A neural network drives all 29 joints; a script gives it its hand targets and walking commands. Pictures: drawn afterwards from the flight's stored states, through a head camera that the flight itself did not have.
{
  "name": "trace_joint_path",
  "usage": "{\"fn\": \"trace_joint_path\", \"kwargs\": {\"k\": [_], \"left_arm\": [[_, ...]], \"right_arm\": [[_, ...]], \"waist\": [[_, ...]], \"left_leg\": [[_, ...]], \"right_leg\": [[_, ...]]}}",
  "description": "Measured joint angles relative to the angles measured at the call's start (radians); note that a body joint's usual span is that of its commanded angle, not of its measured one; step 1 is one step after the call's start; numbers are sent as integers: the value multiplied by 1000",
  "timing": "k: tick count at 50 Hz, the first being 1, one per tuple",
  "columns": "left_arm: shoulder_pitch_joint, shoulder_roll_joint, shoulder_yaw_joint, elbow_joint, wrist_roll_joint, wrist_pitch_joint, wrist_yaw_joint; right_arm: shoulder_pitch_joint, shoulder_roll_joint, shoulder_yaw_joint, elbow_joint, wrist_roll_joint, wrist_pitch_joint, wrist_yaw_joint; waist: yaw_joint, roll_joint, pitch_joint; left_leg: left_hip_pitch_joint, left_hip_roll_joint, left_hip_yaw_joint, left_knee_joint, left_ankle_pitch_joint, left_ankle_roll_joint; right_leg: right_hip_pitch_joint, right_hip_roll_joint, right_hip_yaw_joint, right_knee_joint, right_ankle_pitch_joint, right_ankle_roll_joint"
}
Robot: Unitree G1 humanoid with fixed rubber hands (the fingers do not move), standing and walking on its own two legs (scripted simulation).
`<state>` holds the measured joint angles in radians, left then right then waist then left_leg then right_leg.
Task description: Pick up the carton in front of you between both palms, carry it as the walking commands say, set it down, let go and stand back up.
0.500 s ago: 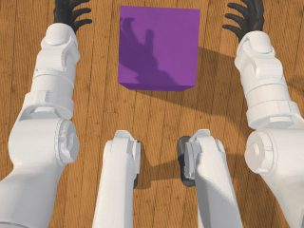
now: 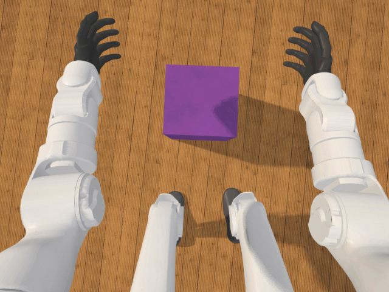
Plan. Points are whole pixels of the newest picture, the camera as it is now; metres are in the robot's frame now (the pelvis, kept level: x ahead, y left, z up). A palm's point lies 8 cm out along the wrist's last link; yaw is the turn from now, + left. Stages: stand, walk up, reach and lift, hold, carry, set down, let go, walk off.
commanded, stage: set down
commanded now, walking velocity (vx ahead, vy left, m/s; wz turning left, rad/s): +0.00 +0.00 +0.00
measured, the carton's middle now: (200, 108) +0.51 +0.01 -0.48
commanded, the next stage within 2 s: let go in 0.04 s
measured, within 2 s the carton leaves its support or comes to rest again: neither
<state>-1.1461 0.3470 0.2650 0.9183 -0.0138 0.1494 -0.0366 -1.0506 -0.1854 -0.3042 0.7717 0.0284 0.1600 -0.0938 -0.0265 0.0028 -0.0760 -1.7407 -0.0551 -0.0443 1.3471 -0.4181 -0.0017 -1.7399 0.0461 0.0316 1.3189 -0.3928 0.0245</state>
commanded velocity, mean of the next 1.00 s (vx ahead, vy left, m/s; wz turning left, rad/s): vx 0.00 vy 0.00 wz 0.00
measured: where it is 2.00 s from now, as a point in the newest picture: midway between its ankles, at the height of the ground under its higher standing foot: (203, 226)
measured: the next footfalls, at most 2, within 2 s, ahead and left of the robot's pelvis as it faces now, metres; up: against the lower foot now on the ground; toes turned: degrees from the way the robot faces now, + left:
none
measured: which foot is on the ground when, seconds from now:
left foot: down 0.00-1.00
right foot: down 0.00-1.00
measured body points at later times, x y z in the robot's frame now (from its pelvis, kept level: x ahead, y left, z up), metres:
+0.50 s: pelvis +0.06 +0.00 +0.12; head +0.28 +0.01 +0.51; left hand +0.42 +0.23 +0.00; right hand +0.41 -0.22 +0.01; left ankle +0.07 +0.11 -0.57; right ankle +0.08 -0.12 -0.57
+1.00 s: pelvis +0.10 -0.01 +0.18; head +0.13 +0.00 +0.62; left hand +0.27 +0.23 +0.10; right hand +0.27 -0.24 +0.10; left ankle +0.07 +0.11 -0.57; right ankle +0.08 -0.12 -0.57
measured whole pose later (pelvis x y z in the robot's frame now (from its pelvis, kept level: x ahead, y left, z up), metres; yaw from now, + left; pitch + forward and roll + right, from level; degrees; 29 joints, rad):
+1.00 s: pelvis +0.10 -0.01 +0.18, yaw +0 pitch +2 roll +0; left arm 0.22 0.21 0.05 0.46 0.01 0.04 -0.06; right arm 0.24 -0.22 -0.04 0.44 0.01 0.05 0.07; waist 0.00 0.00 0.04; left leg -0.19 -0.03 -0.05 0.43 -0.26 0.01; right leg -0.21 0.03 0.06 0.43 -0.25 -0.01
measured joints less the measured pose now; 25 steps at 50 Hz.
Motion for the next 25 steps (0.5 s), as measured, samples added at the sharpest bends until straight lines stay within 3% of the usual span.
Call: {"fn": "trace_joint_path", "kwargs": {"k": [7,13,19,25], "left_arm": [[46,-28,28,0,59,-18,-8],[235,-86,23,-109,114,-18,9],[503,-123,-20,-234,95,-44,13],[695,-128,-60,-268,66,-91,1]], "right_arm": [[51,17,-16,-3,-55,-16,25],[223,26,20,-69,-117,-24,66],[461,20,78,-144,-113,-50,102],[653,12,122,-170,-75,-96,125]], "waist": [[2,0,0],[9,-4,-2],[9,-9,4],[7,-12,-9]], "left_leg": [[128,2,-3,-161,52,1],[276,1,-2,-297,82,3],[475,3,-6,-430,99,3],[660,9,-11,-532,106,2]], "right_leg": [[128,-4,6,-159,51,-2],[272,-10,13,-287,76,-6],[468,-15,15,-412,89,-12],[652,-15,13,-512,96,-18]]}}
